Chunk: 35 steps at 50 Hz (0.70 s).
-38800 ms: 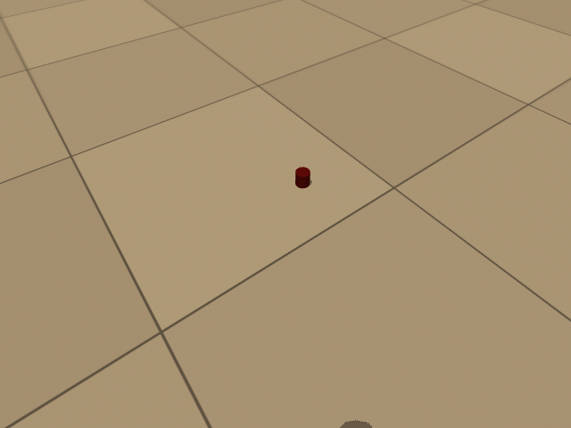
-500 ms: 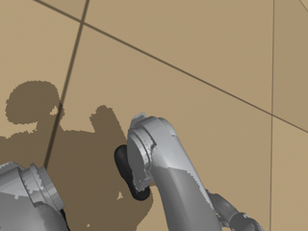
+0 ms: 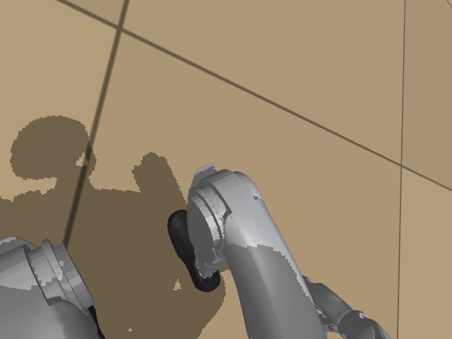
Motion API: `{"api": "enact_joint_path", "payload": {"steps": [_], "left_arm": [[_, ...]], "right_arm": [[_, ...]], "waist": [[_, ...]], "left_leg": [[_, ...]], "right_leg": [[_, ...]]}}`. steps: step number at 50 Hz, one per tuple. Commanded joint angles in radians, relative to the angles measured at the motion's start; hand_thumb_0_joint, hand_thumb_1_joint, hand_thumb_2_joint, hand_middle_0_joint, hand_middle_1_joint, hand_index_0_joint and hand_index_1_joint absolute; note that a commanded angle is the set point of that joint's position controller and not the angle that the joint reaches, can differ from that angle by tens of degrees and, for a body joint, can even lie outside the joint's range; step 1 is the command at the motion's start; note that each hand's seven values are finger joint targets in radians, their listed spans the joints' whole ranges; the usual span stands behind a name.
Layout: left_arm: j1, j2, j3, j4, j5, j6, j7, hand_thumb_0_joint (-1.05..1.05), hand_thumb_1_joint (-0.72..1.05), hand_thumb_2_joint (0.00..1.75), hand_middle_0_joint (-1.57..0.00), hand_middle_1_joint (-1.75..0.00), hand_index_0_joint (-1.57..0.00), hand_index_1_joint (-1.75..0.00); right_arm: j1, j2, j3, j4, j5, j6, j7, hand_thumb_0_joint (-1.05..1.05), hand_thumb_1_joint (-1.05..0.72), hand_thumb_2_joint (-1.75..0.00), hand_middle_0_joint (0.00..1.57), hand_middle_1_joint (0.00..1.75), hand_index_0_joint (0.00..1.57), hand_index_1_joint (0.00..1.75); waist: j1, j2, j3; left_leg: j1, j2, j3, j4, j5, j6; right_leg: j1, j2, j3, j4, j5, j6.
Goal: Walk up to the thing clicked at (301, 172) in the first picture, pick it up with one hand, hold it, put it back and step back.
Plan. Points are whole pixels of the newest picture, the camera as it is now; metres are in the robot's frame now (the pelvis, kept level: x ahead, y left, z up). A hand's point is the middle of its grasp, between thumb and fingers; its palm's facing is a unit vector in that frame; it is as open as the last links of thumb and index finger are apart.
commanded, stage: close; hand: left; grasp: from above
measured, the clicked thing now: out of the picture +0.47 +0.38 -0.27
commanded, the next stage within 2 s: settle in 0.48 s
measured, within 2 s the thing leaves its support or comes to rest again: leaves its support in 0.88 s
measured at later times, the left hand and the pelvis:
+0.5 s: hand out of the picture +0.45 +0.38 -0.24, palm faces -0.43 -0.16 -0.89, open 10.3 cm; pelvis +0.00 +0.00 +0.00, yaw +0 degrees
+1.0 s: hand out of the picture +0.47 +0.39 -0.22, palm faces -0.38 -0.15 -0.91, open 10.2 cm; pelvis +0.00 +0.00 +0.00, yaw +0 degrees
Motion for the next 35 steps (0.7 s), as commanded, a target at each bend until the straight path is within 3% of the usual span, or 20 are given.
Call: {"api": "enact_joint_path", "payload": {"steps": [1,3,4,7,9,12,16,18,19,23,24,25,29,31,35], "left_arm": [[-0.222,0.236,0.002,-0.122,-0.002,-0.001,0.044,0.0,0.07,0.72,-0.4,-0.98,-0.45,-0.91],[-0.236,0.226,-0.003,-0.119,-0.011,-0.001,0.05,0.0,0.09,0.7,-0.42,-0.95,-0.47,-0.89],[-0.208,0.209,-0.009,-0.073,-0.004,0.005,0.044,0.0,0.1,0.7,-0.42,-0.96,-0.48,-0.9],[-0.229,0.234,-0.005,-0.105,-0.006,0.003,0.048,0.0,0.14,0.71,-0.45,-0.96,-0.51,-0.9],[-0.206,0.227,-0.012,-0.086,-0.006,0.01,0.047,0.0,0.17,0.71,-0.49,-0.94,-0.55,-0.88],[-0.218,0.217,-0.012,-0.087,-0.013,0.012,0.046,0.0,0.2,0.7,-0.5,-0.95,-0.56,-0.89],[-0.206,0.235,-0.004,-0.082,-0.008,0.014,0.042,0.0,0.26,0.71,-0.56,-0.94,-0.61,-0.89],[-0.199,0.24,0.001,-0.074,-0.006,0.014,0.039,0.0,0.29,0.72,-0.58,-0.94,-0.63,-0.88],[-0.237,0.261,0.012,-0.139,-0.01,0.006,0.043,0.0,0.31,0.72,-0.6,-0.94,-0.65,-0.88],[-0.222,0.226,0.001,-0.107,-0.007,0.012,0.033,0.0,0.34,0.71,-0.61,-0.94,-0.67,-0.88],[-0.202,0.209,-0.016,-0.06,-0.013,0.013,0.03,0.0,0.36,0.71,-0.63,-0.92,-0.69,-0.86],[-0.233,0.247,0.007,-0.129,-0.018,0.004,0.033,0.0,0.37,0.74,-0.65,-0.93,-0.7,-0.87],[-0.191,0.231,0.0,-0.051,-0.009,0.01,0.027,0.0,0.42,0.74,-0.68,-0.95,-0.73,-0.89],[-0.209,0.24,0.003,-0.088,-0.016,0.004,0.026,0.0,0.32,0.74,-0.65,-0.96,-0.71,-0.9],[-0.246,0.268,0.02,-0.139,-0.02,0.012,0.022,0.0,0.3,0.75,-0.63,-0.97,-0.7,-0.91]], "right_arm": [[0.198,-0.333,-0.101,0.036,0.0,0.005,-0.008,0.0,-0.89,-0.9,0.2,0.3,0.2,0.3],[0.194,-0.347,-0.112,0.033,0.001,0.003,-0.01,0.0,-0.89,-0.9,0.2,0.3,0.2,0.3],[0.192,-0.327,-0.097,0.034,0.002,0.001,-0.007,0.0,-0.89,-0.9,0.2,0.3,0.2,0.3],[0.197,-0.342,-0.103,0.037,0.0,0.0,-0.01,0.0,-0.89,-0.9,0.2,0.3,0.2,0.3],[0.189,-0.327,-0.1,0.034,0.005,0.0,-0.007,0.0,-0.89,-0.9,0.2,0.3,0.2,0.3],[0.193,-0.331,-0.098,0.042,0.002,0.0,-0.008,0.0,-0.89,-0.9,0.2,0.3,0.2,0.3],[0.181,-0.33,-0.092,0.03,0.005,0.0,-0.007,0.0,-0.89,-0.9,0.2,0.3,0.2,0.3],[0.178,-0.327,-0.089,0.026,0.003,0.001,-0.009,0.0,-0.89,-0.9,0.2,0.3,0.2,0.3],[0.183,-0.343,-0.104,0.032,0.0,0.003,-0.012,0.0,-0.89,-0.9,0.2,0.3,0.2,0.3],[0.196,-0.331,-0.098,0.041,0.0,0.003,-0.006,0.0,-0.89,-0.9,0.2,0.3,0.2,0.3],[0.186,-0.321,-0.088,0.028,0.004,0.001,-0.008,0.0,-0.89,-0.9,0.2,0.3,0.2,0.3],[0.191,-0.338,-0.1,0.04,0.003,0.005,-0.013,0.0,-0.89,-0.9,0.2,0.3,0.2,0.3],[0.189,-0.33,-0.089,0.03,0.003,0.006,-0.013,0.0,-0.89,-0.9,0.2,0.3,0.2,0.3],[0.197,-0.333,-0.083,0.034,0.0,0.011,-0.015,0.0,-0.91,-0.9,0.2,0.3,0.2,0.3],[0.197,-0.353,-0.109,0.036,-0.001,0.014,-0.02,0.0,-0.91,-0.9,0.2,0.3,0.2,0.3]], "waist": [[-0.064,0.591,-0.631],[-0.069,0.58,-0.618],[-0.067,0.566,-0.597],[-0.07,0.59,-0.619],[-0.058,0.564,-0.626],[-0.069,0.574,-0.622],[-0.061,0.579,-0.594],[-0.056,0.565,-0.606],[-0.051,0.586,-0.644],[-0.07,0.587,-0.622],[-0.073,0.538,-0.6],[-0.066,0.56,-0.632],[-0.062,0.542,-0.598],[-0.071,0.549,-0.595],[-0.051,0.616,-0.659]], "left_leg": [[0.528,0.052,0.098,-0.267,0.257,-0.006],[0.517,0.051,0.097,-0.267,0.244,-0.005],[0.517,0.053,0.09,-0.27,0.237,-0.007],[0.537,0.055,0.087,-0.278,0.248,-0.01],[0.513,0.052,0.096,-0.276,0.232,-0.002],[0.527,0.055,0.089,-0.27,0.252,-0.006],[0.509,0.054,0.088,-0.283,0.217,-0.009],[0.511,0.054,0.089,-0.277,0.218,-0.008],[0.524,0.054,0.094,-0.272,0.233,-0.009],[0.527,0.056,0.084,-0.267,0.249,-0.01],[0.488,0.05,0.092,-0.268,0.211,-0.002],[0.501,0.054,0.093,-0.267,0.233,-0.004],[0.474,0.048,0.095,-0.257,0.237,-0.003],[0.489,0.052,0.092,-0.267,0.235,-0.005],[0.547,0.054,0.085,-0.271,0.273,-0.017]], "right_leg": [[0.319,0.024,-0.124,-0.173,0.234,-0.086],[0.309,0.021,-0.125,-0.176,0.23,-0.089],[0.288,0.019,-0.125,-0.174,0.218,-0.089],[0.303,0.02,-0.125,-0.173,0.227,-0.088],[0.323,0.023,-0.118,-0.177,0.223,-0.084],[0.303,0.021,-0.122,-0.173,0.233,-0.085],[0.285,0.018,-0.122,-0.174,0.197,-0.09],[0.295,0.017,-0.119,-0.174,0.201,-0.09],[0.309,0.019,-0.12,-0.177,0.217,-0.089],[0.282,0.016,-0.123,-0.17,0.221,-0.088],[0.302,0.019,-0.119,-0.179,0.201,-0.087],[0.321,0.019,-0.119,-0.184,0.223,-0.085],[0.301,0.018,-0.124,-0.18,0.215,-0.093],[0.307,0.017,-0.123,-0.186,0.215,-0.088],[0.297,0.012,-0.125,-0.168,0.238,-0.097]]}}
